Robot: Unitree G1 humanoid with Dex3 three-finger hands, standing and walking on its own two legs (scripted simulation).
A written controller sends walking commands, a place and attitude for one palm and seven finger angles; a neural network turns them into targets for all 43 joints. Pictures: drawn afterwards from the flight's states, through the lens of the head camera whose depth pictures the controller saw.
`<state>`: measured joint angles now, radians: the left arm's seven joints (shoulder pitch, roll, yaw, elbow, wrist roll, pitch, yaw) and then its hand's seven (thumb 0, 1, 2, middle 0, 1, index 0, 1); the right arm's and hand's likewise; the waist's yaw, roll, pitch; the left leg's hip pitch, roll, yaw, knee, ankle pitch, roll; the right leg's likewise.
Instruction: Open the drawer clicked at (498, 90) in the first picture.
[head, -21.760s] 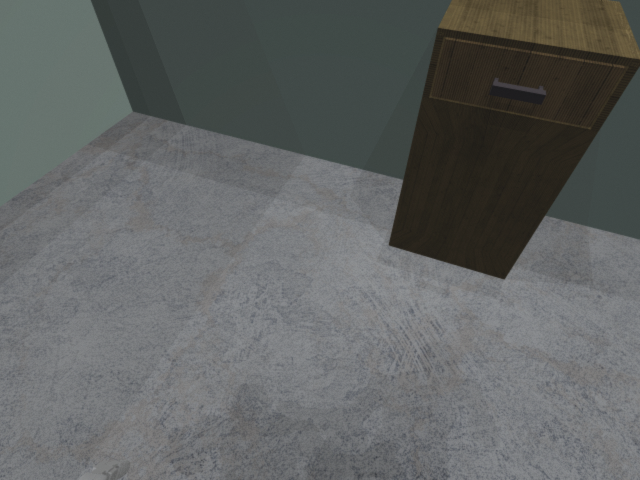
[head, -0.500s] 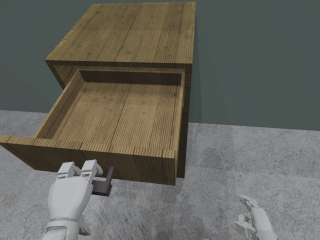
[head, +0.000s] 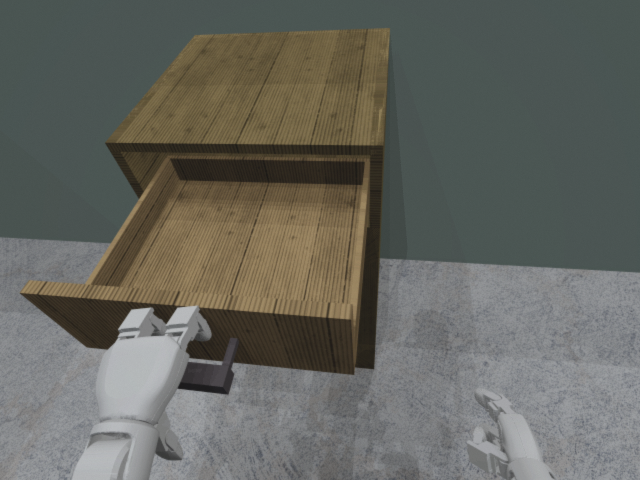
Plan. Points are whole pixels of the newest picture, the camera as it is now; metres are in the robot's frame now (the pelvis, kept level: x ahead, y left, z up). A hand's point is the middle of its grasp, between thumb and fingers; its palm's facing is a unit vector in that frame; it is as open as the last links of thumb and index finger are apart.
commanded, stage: lift the hand off the handle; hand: left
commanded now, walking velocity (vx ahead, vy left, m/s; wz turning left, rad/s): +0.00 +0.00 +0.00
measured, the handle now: (186, 358) +0.24 +0.23 +0.01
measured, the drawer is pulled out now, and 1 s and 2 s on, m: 0.29 0.29 0.29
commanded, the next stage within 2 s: draw the hand back to the body in 0.86 s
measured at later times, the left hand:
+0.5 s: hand (134, 337) +0.22 +0.23 +0.12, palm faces +0.16 -0.11 -0.98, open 13.6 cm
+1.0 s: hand (120, 326) +0.21 +0.23 +0.16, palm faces +0.13 -0.12 -0.98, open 13.8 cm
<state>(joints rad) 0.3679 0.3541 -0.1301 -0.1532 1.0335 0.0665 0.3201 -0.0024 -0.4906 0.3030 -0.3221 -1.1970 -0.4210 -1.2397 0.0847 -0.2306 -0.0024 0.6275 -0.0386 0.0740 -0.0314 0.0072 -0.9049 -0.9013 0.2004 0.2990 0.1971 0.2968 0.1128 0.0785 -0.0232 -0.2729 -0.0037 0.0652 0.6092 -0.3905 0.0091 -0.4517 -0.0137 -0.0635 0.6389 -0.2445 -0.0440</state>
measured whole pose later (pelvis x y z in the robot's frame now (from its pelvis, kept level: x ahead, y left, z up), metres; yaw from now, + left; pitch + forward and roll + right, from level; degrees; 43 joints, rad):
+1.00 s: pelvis +0.00 +0.01 +0.02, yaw +0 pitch -4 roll +0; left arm 0.32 0.49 -0.04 -0.50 0.86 0.20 0.01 0.00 -0.49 0.30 -0.32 -1.20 -0.32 -1.20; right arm 0.04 -0.28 0.06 0.58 0.02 0.16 0.02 0.01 -0.91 -0.90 0.20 0.30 0.20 0.30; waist 0.11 0.14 0.02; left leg -0.04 0.00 0.06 0.40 -0.30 0.02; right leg -0.21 0.00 -0.07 0.41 -0.14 -0.03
